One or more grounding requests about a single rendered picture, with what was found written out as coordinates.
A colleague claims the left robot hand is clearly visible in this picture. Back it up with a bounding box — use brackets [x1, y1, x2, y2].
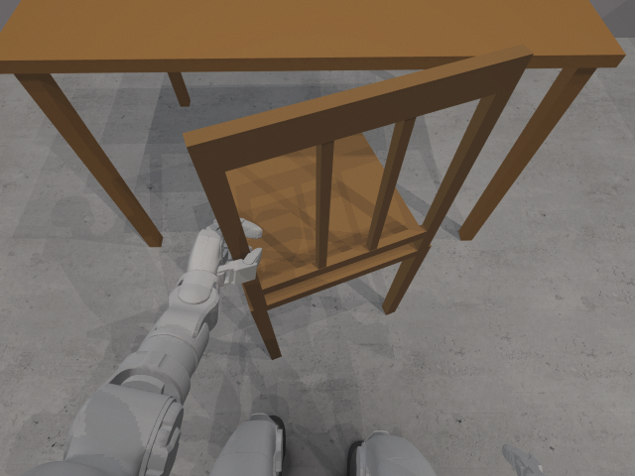
[187, 218, 263, 287]

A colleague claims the right robot hand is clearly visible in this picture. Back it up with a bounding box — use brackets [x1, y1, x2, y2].
[502, 444, 549, 476]

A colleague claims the robot thigh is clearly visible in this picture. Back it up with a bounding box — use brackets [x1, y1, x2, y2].
[209, 420, 283, 476]
[356, 435, 437, 476]

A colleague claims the left robot upper arm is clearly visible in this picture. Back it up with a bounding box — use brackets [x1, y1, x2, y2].
[21, 384, 184, 476]

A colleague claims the right robot thigh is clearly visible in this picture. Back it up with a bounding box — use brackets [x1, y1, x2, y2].
[356, 435, 437, 476]

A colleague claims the table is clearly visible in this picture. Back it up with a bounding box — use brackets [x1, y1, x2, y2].
[0, 0, 626, 247]

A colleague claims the chair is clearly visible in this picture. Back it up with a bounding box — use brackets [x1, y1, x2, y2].
[183, 44, 533, 360]

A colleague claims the left robot thigh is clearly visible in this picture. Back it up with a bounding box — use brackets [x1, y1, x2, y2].
[209, 420, 283, 476]

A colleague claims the left robot forearm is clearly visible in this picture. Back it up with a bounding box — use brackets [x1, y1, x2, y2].
[63, 270, 219, 461]

